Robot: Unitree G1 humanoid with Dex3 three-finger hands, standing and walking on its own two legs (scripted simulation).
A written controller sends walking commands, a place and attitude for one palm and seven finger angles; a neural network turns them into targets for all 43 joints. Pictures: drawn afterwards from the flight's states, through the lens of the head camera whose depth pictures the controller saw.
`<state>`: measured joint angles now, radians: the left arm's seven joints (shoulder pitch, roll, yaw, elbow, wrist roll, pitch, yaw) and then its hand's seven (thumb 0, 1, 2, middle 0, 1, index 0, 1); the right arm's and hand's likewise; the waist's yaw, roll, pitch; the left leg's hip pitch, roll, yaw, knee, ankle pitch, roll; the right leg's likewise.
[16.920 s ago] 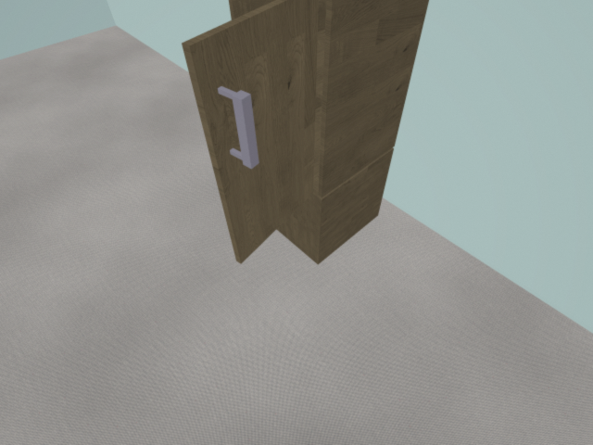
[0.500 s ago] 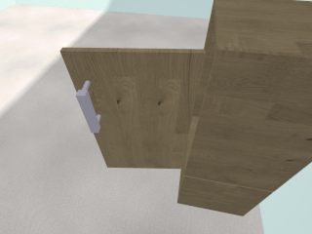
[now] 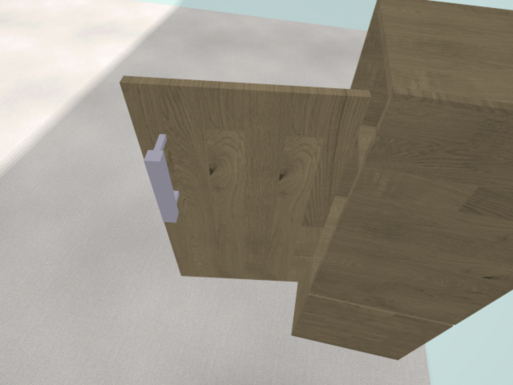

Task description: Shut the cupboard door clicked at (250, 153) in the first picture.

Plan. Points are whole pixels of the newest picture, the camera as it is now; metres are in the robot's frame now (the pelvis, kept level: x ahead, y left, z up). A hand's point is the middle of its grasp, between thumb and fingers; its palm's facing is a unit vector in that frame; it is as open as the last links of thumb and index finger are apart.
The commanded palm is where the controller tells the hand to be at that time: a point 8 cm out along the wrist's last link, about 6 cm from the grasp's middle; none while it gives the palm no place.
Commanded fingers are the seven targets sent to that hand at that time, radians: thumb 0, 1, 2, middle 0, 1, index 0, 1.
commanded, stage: come to a stop and stand still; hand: left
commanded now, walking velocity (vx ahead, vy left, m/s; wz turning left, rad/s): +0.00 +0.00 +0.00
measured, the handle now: (166, 180) +0.41 +0.19 +0.08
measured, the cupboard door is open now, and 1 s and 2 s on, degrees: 100 100 100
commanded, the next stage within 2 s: look again from close up in 0.52 s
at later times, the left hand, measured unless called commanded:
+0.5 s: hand out of the picture +0.00 +0.19 -0.18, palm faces +0.00 -0.98 -0.18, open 7.4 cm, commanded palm none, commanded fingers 0.00 0.90 0.90 -0.20 -0.30 -0.20 -0.30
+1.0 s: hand out of the picture -0.03 +0.17 -0.18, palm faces +0.01 -0.99 -0.16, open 7.4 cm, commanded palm none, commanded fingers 0.00 0.90 0.90 -0.20 -0.30 -0.20 -0.30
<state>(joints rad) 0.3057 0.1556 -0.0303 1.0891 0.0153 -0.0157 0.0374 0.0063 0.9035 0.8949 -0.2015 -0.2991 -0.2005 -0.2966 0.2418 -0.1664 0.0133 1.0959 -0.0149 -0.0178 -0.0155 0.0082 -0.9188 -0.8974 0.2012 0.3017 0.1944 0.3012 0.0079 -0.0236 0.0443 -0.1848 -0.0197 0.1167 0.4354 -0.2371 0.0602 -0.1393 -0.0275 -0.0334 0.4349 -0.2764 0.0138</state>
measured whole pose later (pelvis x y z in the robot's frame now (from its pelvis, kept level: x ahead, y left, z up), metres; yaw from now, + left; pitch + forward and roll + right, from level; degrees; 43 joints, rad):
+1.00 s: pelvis +0.00 +0.02 +0.00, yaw +0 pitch -1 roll +0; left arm 0.33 0.14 -0.02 1.11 0.02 -0.01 0.04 0.01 0.90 0.89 -0.20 -0.30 -0.20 -0.30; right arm 0.29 -0.13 0.01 1.14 -0.01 -0.02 -0.02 0.01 -0.91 -0.90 0.20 0.30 0.19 0.30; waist 0.01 -0.03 0.05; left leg -0.15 -0.05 0.13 0.38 -0.21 0.09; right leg -0.12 -0.06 -0.02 0.41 -0.26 0.04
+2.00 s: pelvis -0.02 -0.03 -0.07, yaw +4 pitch +10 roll -1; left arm 0.38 0.27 0.12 -0.08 -0.30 -0.19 -0.37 0.02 0.90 0.90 -0.74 -0.89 -0.74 -0.89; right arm 0.22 -0.18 0.05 0.52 0.05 -0.20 -0.04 0.01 -0.90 -0.90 0.21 0.30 0.20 0.30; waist 0.02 0.04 -0.09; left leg -0.74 -0.01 0.01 1.02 -0.46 0.03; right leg -0.71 0.04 -0.10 1.00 -0.48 -0.06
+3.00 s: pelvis -0.01 +0.00 -0.02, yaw +4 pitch +2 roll -1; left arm 0.32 0.28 0.17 -0.16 -0.30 -0.02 -0.27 0.02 0.90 0.90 -1.30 -1.50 -1.30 -1.50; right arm 0.27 -0.26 0.05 0.57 0.05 -0.26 -0.06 0.02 -0.90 -0.90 0.21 0.30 0.20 0.30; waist 0.03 0.04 -0.04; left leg -0.39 -0.04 0.02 0.70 -0.34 0.06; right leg -0.36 0.02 -0.07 0.67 -0.34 -0.03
